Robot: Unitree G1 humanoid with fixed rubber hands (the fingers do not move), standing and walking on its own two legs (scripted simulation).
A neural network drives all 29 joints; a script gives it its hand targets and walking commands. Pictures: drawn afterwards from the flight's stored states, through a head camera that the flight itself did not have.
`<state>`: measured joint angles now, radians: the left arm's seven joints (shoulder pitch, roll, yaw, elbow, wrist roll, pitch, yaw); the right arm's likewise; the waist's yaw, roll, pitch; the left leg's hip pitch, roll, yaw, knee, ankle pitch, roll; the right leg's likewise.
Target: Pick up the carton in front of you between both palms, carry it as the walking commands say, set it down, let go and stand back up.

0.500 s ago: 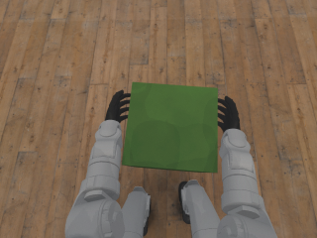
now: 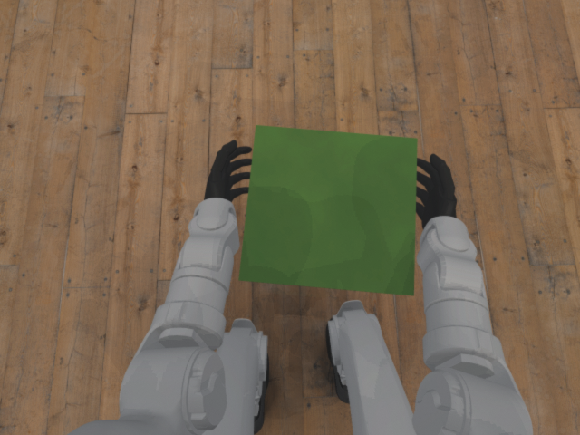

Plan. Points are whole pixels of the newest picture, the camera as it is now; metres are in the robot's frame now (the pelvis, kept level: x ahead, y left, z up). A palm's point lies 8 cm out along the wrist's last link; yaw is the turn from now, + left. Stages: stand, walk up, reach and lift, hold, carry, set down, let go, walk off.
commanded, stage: set down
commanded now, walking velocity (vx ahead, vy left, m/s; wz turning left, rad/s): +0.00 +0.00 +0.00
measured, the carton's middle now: (322, 223) +0.40 -0.07 -0.17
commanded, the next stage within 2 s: none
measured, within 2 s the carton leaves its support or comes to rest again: rests again in 1.94 s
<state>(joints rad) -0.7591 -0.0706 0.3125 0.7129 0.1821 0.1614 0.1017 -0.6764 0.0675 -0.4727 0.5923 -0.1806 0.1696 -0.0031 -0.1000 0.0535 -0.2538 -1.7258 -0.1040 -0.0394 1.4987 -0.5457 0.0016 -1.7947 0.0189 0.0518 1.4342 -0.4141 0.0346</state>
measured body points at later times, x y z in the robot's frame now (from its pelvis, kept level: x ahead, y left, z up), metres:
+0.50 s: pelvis -0.04 -0.01 -0.13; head +0.27 -0.03 +0.20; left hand +0.49 +0.05 -0.25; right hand +0.42 -0.24 -0.25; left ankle +0.05 +0.11 -0.54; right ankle +0.09 -0.13 -0.54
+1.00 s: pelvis -0.04 +0.00 -0.19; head +0.31 -0.01 +0.09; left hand +0.51 +0.04 -0.36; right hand +0.44 -0.26 -0.34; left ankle +0.05 +0.11 -0.54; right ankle +0.09 -0.13 -0.54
